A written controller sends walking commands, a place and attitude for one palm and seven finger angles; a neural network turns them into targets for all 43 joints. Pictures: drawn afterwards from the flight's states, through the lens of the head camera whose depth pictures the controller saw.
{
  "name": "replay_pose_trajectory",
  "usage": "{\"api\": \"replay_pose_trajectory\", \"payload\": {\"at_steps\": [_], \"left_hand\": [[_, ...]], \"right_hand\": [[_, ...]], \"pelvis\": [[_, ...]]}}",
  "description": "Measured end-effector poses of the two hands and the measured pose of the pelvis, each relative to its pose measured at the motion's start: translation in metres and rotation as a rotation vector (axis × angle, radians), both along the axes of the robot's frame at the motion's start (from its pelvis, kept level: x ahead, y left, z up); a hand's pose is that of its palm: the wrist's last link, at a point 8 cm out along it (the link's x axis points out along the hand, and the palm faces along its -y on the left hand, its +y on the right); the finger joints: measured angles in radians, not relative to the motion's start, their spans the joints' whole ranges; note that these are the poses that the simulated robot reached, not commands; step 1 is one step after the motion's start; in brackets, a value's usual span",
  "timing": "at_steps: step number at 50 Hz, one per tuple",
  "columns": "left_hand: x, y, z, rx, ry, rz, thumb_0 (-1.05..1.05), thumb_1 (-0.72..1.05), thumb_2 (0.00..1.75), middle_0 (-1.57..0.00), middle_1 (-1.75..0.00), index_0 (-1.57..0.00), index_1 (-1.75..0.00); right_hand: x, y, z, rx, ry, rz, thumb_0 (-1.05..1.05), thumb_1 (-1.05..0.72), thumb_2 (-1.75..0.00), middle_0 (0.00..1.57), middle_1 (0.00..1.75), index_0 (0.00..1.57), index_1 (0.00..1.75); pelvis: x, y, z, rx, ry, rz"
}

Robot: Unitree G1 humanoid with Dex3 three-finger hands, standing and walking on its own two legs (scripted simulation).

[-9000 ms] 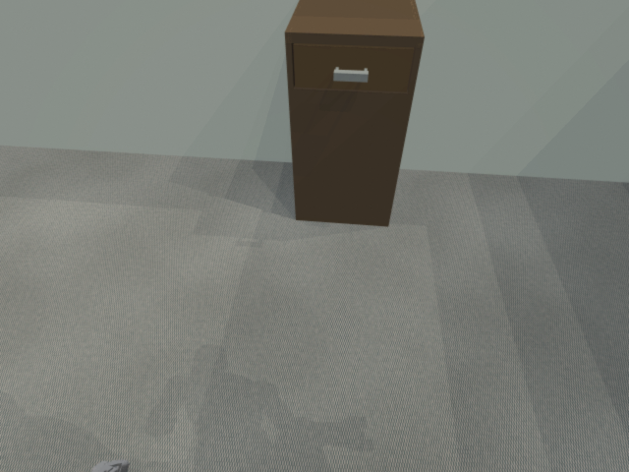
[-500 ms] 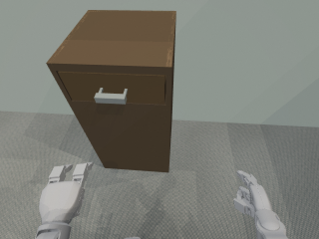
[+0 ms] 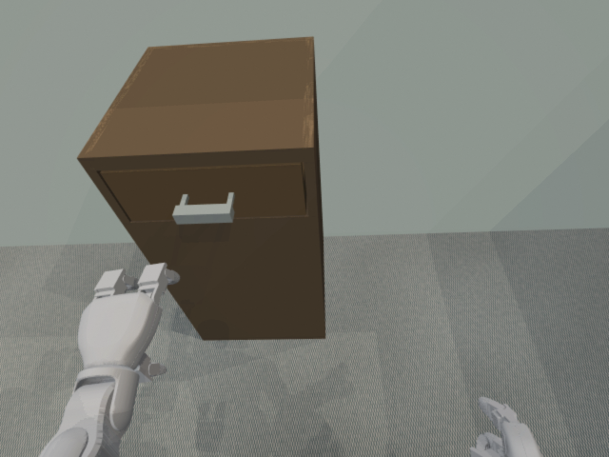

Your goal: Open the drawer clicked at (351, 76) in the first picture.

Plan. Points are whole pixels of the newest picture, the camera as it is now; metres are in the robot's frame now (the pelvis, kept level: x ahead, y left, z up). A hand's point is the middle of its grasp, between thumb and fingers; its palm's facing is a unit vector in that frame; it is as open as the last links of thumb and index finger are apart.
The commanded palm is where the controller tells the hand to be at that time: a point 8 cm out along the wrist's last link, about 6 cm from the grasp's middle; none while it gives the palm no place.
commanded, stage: raise the hand with hooked fingers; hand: left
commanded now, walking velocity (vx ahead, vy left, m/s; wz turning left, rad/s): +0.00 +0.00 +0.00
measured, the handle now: (206, 205) +0.54 +0.26 -0.04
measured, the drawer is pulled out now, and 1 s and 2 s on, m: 0.00 0.00 0.00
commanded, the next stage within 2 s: move the hooked fingers above the handle in 0.84 s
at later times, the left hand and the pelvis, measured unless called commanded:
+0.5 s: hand (127, 268) +0.31 +0.26 +0.10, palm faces +0.06 -0.06 -1.00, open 13.8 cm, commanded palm +0.28 +0.26 +0.14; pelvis +0.00 +0.02 +0.02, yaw +1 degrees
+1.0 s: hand (139, 272) +0.31 +0.25 +0.09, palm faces +0.05 -0.08 -1.00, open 13.8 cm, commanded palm +0.29 +0.26 +0.14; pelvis +0.00 +0.01 +0.02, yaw +0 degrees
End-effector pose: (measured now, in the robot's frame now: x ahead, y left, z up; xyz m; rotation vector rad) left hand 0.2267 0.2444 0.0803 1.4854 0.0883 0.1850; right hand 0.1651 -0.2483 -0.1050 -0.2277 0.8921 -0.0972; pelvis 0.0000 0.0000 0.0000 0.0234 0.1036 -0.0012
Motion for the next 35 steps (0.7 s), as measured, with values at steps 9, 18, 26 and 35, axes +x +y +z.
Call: {"api": "replay_pose_trajectory", "payload": {"at_steps": [9,18,26,35], "left_hand": [[0.026,0.001,0.029,-0.008,-0.019,-0.016,0.00,-0.34,0.36,-0.31,-1.10,-0.31,-1.10],[0.044,0.011,0.051,0.007,0.000,-0.023,0.00,-0.46,0.31,-0.32,-1.18,-0.31,-1.18],[0.061,0.019,0.069,0.020,0.007,-0.047,0.00,-0.48,0.30,-0.32,-1.19,-0.32,-1.20],[0.059,0.013,0.061,-0.004,0.035,-0.098,0.00,-0.49,0.30,-0.32,-1.20,-0.31,-1.20]], "right_hand": [[0.033,0.032,0.023,0.051,-0.113,0.032,0.01,-0.91,-0.90,0.19,0.30,0.20,0.30],[0.043,0.064,0.031,0.093,-0.119,0.096,0.01,-0.91,-0.90,0.20,0.30,0.20,0.30],[0.029,0.065,0.022,0.092,-0.055,0.089,0.01,-0.91,-0.90,0.20,0.30,0.20,0.30],[0.009,0.045,0.015,0.064,0.007,0.047,0.01,-0.91,-0.90,0.20,0.30,0.20,0.30]], "pelvis": [[0.001,0.011,0.007,-0.005,-0.043,-0.003],[0.002,0.017,0.013,-0.012,-0.072,0.008],[0.003,0.021,0.016,-0.015,-0.074,0.014],[0.005,0.022,0.017,-0.016,-0.060,0.005]]}}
